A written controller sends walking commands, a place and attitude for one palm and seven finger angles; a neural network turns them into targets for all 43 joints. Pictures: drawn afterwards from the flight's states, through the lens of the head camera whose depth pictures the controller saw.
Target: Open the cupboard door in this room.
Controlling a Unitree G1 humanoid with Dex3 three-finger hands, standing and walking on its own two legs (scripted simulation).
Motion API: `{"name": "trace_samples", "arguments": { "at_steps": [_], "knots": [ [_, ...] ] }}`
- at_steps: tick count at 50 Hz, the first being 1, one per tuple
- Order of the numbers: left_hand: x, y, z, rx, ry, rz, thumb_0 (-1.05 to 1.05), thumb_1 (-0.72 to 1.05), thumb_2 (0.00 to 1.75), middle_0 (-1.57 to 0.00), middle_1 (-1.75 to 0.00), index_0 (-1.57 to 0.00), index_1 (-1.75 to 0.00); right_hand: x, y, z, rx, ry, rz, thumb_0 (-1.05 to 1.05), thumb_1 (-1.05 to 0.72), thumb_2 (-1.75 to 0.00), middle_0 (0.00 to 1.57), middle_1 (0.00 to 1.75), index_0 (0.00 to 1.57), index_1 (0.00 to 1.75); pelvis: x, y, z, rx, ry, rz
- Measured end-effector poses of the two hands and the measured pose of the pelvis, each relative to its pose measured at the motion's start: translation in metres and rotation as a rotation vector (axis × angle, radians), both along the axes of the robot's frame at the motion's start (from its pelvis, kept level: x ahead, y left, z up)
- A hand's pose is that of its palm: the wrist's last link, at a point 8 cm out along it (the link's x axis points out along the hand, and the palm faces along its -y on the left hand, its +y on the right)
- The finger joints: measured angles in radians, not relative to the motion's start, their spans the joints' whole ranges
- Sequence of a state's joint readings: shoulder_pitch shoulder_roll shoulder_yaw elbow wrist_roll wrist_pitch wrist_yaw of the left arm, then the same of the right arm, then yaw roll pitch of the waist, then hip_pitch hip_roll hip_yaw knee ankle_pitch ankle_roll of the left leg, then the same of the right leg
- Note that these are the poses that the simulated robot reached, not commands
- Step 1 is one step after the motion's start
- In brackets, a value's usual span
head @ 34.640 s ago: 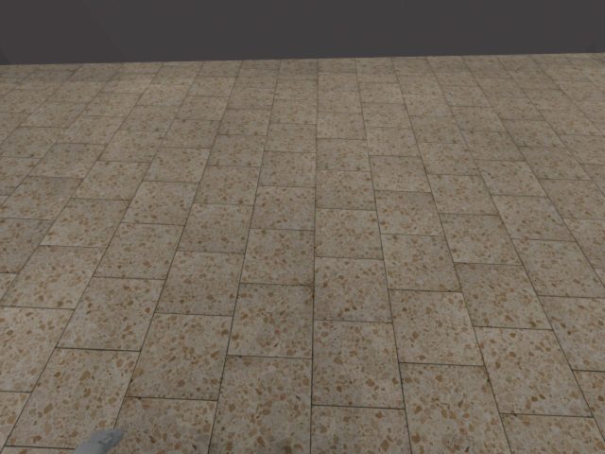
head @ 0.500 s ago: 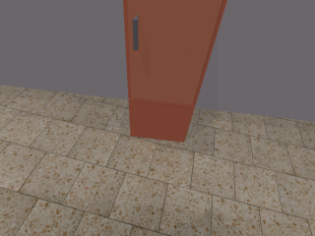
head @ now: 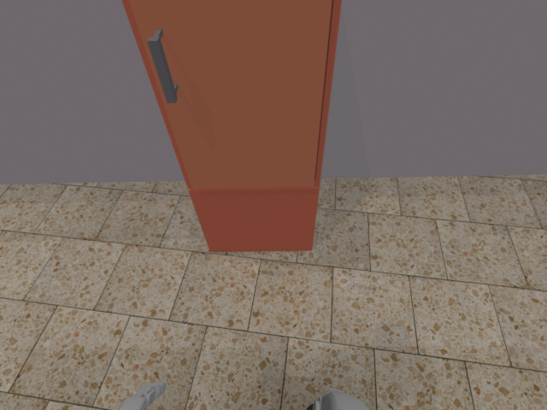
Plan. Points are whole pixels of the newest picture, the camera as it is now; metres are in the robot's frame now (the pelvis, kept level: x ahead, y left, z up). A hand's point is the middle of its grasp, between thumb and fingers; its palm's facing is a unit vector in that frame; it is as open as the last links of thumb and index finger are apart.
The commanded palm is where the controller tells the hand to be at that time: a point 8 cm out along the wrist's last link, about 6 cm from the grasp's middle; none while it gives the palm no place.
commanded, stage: take the last steps up to it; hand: left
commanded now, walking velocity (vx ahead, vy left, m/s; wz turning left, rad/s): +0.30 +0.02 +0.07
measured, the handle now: (165, 67) +0.75 +0.25 +0.11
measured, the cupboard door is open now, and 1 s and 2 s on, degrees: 0 0 0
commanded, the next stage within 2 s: come to a stop and stand still in 0.44 s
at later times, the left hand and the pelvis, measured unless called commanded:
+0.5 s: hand out of the picture +0.09 +0.16 -0.14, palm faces +0.17 -0.98 -0.14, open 7.3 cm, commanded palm none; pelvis +0.16 +0.01 +0.03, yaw +3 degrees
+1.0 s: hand (173, 315) +0.30 +0.21 -0.14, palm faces +0.04 -0.96 -0.29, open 7.4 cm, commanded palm none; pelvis +0.22 -0.01 +0.02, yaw +0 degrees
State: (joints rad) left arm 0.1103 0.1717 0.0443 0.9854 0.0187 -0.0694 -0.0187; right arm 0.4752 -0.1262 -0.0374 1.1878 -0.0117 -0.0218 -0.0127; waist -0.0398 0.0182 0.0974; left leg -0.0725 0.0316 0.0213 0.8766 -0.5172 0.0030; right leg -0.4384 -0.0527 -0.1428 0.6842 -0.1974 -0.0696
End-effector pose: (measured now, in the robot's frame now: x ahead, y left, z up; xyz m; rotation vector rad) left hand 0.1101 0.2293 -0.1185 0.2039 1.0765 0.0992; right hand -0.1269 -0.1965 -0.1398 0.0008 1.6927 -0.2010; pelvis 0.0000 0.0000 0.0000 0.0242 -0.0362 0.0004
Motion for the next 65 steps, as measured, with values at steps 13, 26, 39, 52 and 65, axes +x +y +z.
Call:
{"name": "trace_samples", "arguments": {
  "at_steps": [13, 26, 39, 52, 65],
  "knots": [
    [-0.010, -0.017, 0.017, 0.008, 0.174, 0.120, -0.01, 0.94, 0.89, -0.20, -0.30, -0.20, -0.30, 0.235, -0.056, 0.021, -0.062, -0.394, 0.124, 0.00, -0.91, -0.90, 0.19, 0.30, 0.20, 0.30, 0.080, -0.021, 0.030, -0.020, 0.020, 0.016],
    [-0.034, -0.021, 0.002, -0.112, 0.443, 0.274, 0.01, 0.91, 0.89, -0.20, -0.30, -0.20, -0.30, 0.400, 0.006, 0.027, -0.025, -0.485, 0.293, 0.00, -0.91, -0.90, 0.19, 0.30, 0.20, 0.30, 0.171, 0.017, 0.025, -0.040, 0.045, 0.050],
    [0.089, 0.036, -0.005, -0.037, 0.367, 0.171, 0.01, 0.91, 0.89, -0.20, -0.30, -0.20, -0.30, 0.438, 0.014, 0.037, -0.132, -0.493, 0.195, -0.04, -0.95, -0.90, 0.20, 0.30, 0.21, 0.30, 0.217, 0.039, 0.028, -0.026, 0.017, 0.012],
    [0.184, 0.010, 0.011, 0.102, 0.115, 0.073, 0.00, 0.92, 0.89, -0.19, -0.30, -0.20, -0.30, 0.384, -0.072, 0.001, -0.109, -0.348, 0.118, 0.00, -0.91, -0.90, 0.20, 0.30, 0.20, 0.30, 0.218, -0.024, 0.010, 0.003, 0.018, -0.005],
    [0.129, -0.030, 0.032, 0.071, 0.146, 0.146, 0.01, 0.91, 0.89, -0.20, -0.30, -0.20, -0.30, 0.353, -0.090, 0.009, -0.047, -0.275, 0.173, 0.00, -0.91, -0.90, 0.20, 0.30, 0.20, 0.30, 0.195, -0.038, 0.029, 0.035, 0.023, 0.042]
  ]
}}
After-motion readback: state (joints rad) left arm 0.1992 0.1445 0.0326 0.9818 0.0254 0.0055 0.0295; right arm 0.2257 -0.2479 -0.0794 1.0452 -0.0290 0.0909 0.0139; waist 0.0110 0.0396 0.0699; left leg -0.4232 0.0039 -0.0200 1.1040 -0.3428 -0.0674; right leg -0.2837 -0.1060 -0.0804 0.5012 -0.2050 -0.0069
